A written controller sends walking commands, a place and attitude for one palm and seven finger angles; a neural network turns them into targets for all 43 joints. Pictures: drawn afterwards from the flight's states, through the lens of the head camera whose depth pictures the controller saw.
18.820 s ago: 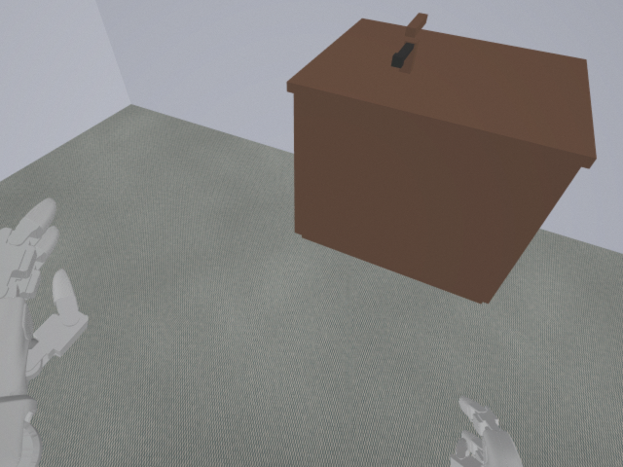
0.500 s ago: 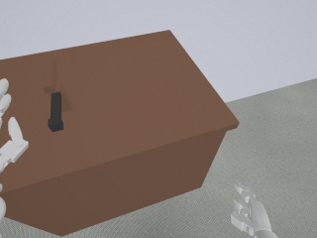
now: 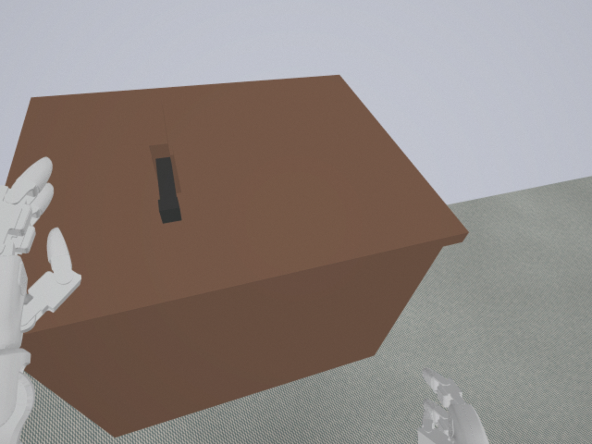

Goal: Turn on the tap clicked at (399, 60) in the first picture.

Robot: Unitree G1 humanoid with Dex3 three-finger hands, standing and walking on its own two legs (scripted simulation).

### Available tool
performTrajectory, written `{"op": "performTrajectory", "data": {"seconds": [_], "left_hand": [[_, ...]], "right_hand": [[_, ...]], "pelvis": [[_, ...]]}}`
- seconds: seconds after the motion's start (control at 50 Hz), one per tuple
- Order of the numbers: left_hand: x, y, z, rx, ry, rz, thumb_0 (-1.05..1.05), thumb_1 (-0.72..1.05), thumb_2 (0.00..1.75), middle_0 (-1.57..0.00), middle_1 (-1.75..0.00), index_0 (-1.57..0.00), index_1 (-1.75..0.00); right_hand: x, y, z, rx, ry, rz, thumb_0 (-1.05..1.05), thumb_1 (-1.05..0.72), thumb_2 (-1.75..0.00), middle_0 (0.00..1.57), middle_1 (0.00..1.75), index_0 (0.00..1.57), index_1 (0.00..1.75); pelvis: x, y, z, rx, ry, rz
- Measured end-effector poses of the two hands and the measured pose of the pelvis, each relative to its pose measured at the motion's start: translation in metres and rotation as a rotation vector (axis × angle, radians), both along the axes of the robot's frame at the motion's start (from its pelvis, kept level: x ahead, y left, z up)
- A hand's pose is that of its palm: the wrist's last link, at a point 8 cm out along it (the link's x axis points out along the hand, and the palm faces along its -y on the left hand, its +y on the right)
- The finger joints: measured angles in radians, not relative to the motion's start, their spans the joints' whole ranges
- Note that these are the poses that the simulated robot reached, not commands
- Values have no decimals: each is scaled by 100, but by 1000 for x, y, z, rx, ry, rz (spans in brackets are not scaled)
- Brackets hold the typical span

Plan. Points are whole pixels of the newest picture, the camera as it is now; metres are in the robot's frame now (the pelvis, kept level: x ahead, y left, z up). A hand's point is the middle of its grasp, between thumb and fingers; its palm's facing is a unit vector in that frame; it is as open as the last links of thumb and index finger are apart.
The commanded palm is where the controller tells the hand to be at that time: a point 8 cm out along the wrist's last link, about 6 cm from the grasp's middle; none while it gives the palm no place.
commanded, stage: come to a stop and stand still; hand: left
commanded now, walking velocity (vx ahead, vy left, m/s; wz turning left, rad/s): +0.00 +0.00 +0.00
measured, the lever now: (170, 210) +0.41 +0.23 +0.07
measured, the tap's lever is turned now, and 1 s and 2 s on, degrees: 0 0 0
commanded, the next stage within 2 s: look again from close up in 0.92 s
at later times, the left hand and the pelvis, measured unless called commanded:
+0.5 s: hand (80, 242) +0.26 +0.26 +0.17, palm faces +0.41 -0.84 -0.36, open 7.4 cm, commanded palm +0.20 +0.29 +0.18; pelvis +0.05 +0.01 +0.01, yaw +2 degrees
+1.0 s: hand (96, 245) +0.26 +0.25 +0.16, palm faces +0.42 -0.83 -0.36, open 7.4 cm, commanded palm +0.21 +0.28 +0.18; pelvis +0.06 -0.01 +0.01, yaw +3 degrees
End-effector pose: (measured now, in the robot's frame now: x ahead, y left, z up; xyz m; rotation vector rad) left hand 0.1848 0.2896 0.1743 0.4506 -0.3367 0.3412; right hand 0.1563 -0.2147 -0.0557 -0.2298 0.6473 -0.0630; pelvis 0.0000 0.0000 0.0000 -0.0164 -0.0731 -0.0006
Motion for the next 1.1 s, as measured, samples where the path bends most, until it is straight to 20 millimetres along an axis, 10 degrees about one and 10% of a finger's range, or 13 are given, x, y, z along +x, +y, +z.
{"op": "performTrajectory", "data": {"seconds": [0.64,1.1], "left_hand": [[44,9,0,-18,56,38,2,89,90,-21,-30,-21,-30],[34,-9,2,-42,80,64,2,89,90,-21,-30,-21,-30]], "right_hand": [[90,10,2,-15,19,47,2,-91,-89,20,30,20,30],[79,-10,-4,-7,41,20,2,-91,-89,20,30,20,30]], "pelvis": [[59,4,5,-7,56,38],[55,-11,7,-2,55,44]]}}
